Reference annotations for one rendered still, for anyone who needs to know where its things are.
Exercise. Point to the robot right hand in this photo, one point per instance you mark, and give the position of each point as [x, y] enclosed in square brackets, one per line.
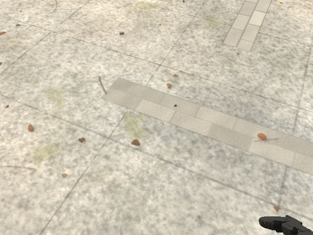
[284, 224]

